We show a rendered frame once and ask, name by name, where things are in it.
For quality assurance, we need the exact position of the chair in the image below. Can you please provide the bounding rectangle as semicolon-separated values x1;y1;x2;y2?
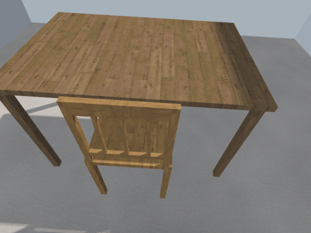
56;96;181;199

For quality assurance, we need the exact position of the table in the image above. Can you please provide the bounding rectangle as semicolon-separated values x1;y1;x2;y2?
0;12;278;177

